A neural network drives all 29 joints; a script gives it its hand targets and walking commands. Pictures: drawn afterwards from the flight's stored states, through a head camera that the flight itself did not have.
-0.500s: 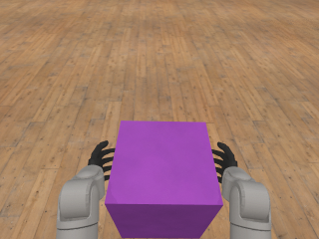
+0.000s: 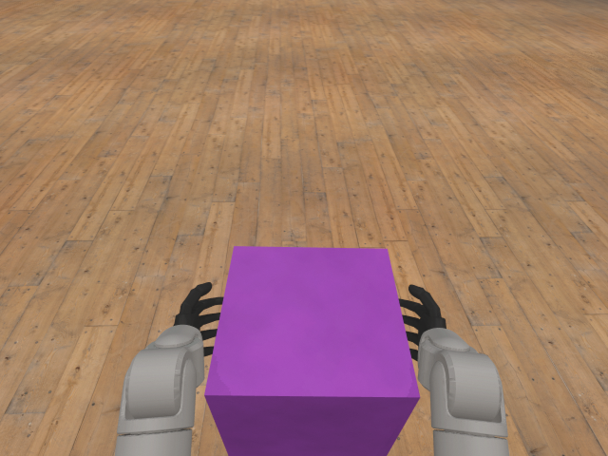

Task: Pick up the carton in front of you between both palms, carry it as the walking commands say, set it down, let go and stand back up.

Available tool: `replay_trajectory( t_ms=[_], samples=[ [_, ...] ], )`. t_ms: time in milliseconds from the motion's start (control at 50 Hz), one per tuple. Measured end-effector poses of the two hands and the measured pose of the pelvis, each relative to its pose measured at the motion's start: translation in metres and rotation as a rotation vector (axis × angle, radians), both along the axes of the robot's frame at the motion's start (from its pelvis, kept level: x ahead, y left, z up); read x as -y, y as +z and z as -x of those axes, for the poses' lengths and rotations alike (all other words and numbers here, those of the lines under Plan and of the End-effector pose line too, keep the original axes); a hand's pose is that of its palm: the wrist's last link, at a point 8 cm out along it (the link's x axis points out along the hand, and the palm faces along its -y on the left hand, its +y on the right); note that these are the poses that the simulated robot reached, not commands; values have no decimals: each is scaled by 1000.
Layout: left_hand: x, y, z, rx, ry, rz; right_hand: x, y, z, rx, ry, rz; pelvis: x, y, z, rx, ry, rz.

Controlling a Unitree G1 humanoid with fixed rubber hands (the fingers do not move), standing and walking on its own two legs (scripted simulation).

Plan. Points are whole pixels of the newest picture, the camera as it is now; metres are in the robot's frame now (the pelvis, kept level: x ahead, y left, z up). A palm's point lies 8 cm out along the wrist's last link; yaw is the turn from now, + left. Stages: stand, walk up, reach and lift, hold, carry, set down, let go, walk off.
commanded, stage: carry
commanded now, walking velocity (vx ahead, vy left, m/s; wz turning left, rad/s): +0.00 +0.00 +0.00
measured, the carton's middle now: (308, 360) +0.27 +0.00 -0.01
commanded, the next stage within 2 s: hold in 0.90 s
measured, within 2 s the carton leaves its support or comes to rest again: neither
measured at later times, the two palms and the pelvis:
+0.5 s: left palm (202, 352) +0.26 +0.14 +0.03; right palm (430, 353) +0.27 -0.16 +0.03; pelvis -0.03 -0.01 +0.00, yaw +0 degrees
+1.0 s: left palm (204, 359) +0.25 +0.13 +0.04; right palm (438, 361) +0.25 -0.17 +0.04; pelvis -0.03 -0.02 +0.00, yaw +0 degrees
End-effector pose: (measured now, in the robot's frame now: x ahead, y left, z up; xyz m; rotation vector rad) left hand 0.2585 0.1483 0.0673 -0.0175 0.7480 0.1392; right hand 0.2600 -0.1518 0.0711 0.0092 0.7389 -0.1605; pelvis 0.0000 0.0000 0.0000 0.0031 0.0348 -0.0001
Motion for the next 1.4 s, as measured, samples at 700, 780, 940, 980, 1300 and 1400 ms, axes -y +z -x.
replay_trajectory(
  t_ms=[700, 780, 940, 980, 1300, 1400],
  samples=[
    [14, -34, -3, 82, -30, -44, 13, -34, -4, 80, 48, 55, 16, -1, 26, -5, 7, 3],
    [14, -35, -1, 74, -28, -48, 14, -35, -4, 72, 48, 52, 17, -2, 25, -2, 7, 4],
    [15, -35, 3, 70, -24, -44, 15, -35, 1, 67, 53, 56, 18, 0, 26, 45, 3, -4],
    [16, -33, 7, 71, -34, -52, 16, -33, 6, 68, 56, 64, 18, 4, 27, 82, 0, -7],
    [27, -37, -10, 45, -84, 5, 26, -38, 16, 41, -60, 29, 0, -1, 51, 189, -109, 11],
    [33, -50, -28, 32, -100, 9, 31, -50, 4, 29, -82, 27, -6, -8, 59, 161, -121, 14]
  ],
)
